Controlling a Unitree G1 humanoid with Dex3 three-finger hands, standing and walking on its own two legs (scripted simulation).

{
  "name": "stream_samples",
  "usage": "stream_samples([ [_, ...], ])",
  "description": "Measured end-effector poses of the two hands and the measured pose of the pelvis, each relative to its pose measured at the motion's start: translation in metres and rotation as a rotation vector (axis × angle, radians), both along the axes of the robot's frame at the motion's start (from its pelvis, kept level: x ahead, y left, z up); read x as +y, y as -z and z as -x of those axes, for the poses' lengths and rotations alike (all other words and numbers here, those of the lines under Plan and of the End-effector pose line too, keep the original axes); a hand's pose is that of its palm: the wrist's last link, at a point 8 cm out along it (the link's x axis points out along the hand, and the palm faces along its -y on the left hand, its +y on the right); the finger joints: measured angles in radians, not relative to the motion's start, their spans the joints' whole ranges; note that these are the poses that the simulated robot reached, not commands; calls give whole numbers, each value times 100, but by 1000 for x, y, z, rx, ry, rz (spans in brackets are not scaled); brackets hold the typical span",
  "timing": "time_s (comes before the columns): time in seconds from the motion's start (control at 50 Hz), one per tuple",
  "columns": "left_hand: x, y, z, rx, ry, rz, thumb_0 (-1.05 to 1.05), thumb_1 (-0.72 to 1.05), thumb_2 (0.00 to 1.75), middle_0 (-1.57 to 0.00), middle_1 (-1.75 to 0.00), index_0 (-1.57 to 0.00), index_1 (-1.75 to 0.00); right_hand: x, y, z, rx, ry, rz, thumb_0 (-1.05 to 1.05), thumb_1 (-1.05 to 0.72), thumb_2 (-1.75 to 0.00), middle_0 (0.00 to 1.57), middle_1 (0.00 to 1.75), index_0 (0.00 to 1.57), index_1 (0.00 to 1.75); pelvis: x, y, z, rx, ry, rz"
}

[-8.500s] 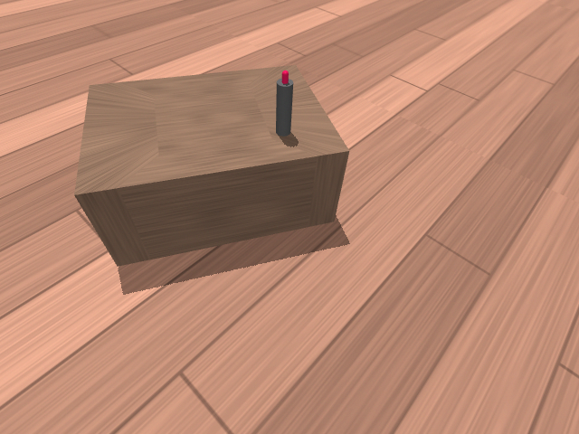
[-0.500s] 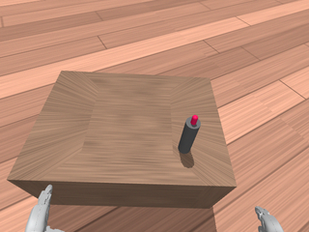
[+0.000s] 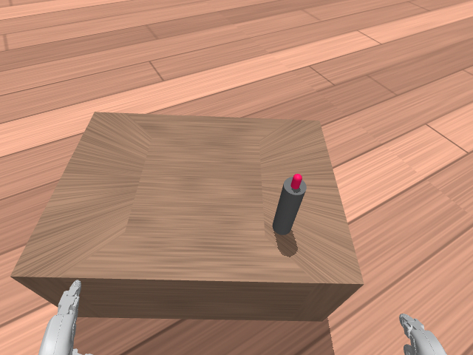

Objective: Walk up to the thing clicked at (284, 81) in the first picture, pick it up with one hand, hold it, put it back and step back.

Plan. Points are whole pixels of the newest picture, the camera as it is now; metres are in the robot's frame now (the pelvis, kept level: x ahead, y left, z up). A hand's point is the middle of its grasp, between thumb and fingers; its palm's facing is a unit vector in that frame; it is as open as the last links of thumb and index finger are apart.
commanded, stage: go down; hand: right
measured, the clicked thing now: (289, 204) +0.53 -0.14 -0.18
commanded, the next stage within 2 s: approach in 1.54 s
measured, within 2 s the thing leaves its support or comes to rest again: neither
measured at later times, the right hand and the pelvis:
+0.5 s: hand (398, 252) +0.31 -0.29 -0.01, palm faces +0.11 +0.98 -0.16, open 17.4 cm; pelvis -0.01 +0.00 +0.00, yaw +1 degrees
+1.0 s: hand (408, 210) +0.38 -0.32 +0.03, palm faces +0.10 +0.99 -0.07, open 17.6 cm; pelvis -0.01 -0.01 +0.00, yaw +1 degrees
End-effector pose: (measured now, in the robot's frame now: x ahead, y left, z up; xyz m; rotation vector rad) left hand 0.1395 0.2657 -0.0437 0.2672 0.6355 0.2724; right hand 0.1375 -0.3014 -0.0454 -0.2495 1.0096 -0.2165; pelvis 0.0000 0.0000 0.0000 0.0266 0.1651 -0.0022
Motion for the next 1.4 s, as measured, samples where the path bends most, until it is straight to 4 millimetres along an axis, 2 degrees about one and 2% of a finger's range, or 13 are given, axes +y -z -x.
stream_samples([
  [0.08,-1,-2,4,-9,-1,-9,-2,-51,4,-6,-6,-7,-6,-2,0,0,-11,-3,-1,-1,53,-1,5,5,5,5,0,1,3,-1,2,-1],
  [0.16,-3,-11,2,-47,13,-29,-2,-51,4,-6,-6,-7,-6,-7,-5,-14,-73,-1,3,-1,54,-1,6,5,5,5,1,2,5,-7,4,-2],
  [0.26,-6,-21,-6,-98,27,-52,-2,-51,4,-6,-6,-7,-6,-19,-25,-52,-235,5,-5,-1,53,-1,6,4,6,5,1,1,6,-16,9,-4],
  [0.38,-6,-9,2,-67,13,-38,-1,-52,4,-6,-5,-7,-6,-37,-51,-104,-356,-9,-34,-1,52,-1,6,4,6,5,-2,0,8,-11,10,-8],
  [0.5,-5,4,21,-4,-18,-14,-2,-52,4,-6,-5,-7,-6,-41,-56,-149,-386,-41,-116,-1,51,-1,7,4,6,4,-4,0,11,9,-12,-3],
  [0.58,-7,0,26,14,-19,-14,-2,-52,5,-6,-5,-6,-6,-43,-60,-169,-449,-54,-149,-1,52,-1,7,4,6,4,-4,-1,11,14,-24,1],
  [0.74,0,-3,24,47,-13,-44,-2,-53,5,-5,-5,-6,-5,-60,-68,-185,-551,-46,-149,-1,55,-1,7,4,6,4,-4,-1,11,38,-28,-3],
  [0.88,-8,-7,15,31,21,-43,-2,-53,5,-5,-5,-6,-5,-64,-78,-199,-622,-74,-170,-1,56,0,7,4,5,4,-5,-1,13,51,-21,-6],
  [1.14,-5,-5,32,86,-1,-55,-1,-52,5,-5,-5,-6,-5,-70,-89,-232,-701,-89,-186,-1,55,0,7,3,6,4,-9,3,17,88,-32,-13],
  [1.4,-12,-8,25,65,9,-56,-1,-52,6,-5,-5,-6,-5,-79,-98,-246,-758,-87,-192,-1,56,0,7,3,6,4,-11,6,14,111,-34,-22],
])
